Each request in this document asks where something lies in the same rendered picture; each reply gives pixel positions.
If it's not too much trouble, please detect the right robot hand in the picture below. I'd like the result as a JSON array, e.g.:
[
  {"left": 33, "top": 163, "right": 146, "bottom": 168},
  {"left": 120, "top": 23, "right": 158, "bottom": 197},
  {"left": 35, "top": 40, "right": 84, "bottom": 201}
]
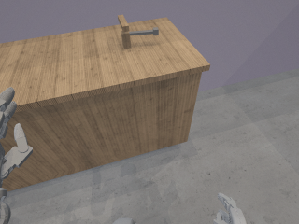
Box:
[{"left": 213, "top": 192, "right": 248, "bottom": 224}]

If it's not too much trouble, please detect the counter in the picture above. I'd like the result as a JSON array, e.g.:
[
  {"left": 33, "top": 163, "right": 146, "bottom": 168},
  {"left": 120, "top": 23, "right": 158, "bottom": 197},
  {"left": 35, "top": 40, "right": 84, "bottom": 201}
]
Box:
[{"left": 0, "top": 14, "right": 211, "bottom": 192}]

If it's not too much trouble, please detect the robot left forearm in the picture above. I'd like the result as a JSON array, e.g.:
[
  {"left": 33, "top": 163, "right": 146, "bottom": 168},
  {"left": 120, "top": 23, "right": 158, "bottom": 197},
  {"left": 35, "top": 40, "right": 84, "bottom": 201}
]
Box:
[{"left": 0, "top": 188, "right": 11, "bottom": 224}]

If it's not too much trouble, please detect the left robot hand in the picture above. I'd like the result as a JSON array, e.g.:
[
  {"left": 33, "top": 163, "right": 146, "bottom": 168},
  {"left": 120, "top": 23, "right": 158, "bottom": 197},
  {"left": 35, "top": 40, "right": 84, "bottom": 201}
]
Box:
[{"left": 0, "top": 87, "right": 33, "bottom": 188}]

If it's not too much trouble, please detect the tap lever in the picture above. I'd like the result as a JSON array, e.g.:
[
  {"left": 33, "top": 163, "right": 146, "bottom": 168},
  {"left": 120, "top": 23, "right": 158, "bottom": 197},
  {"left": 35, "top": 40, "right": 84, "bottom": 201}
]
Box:
[{"left": 129, "top": 27, "right": 159, "bottom": 36}]

